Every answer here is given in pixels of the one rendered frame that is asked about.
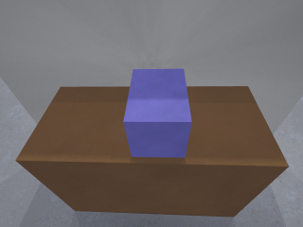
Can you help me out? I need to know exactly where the carton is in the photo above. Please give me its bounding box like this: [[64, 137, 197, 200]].
[[123, 68, 192, 158]]

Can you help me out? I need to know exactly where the pedestal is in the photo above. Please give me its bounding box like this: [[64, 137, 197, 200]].
[[15, 86, 289, 218]]

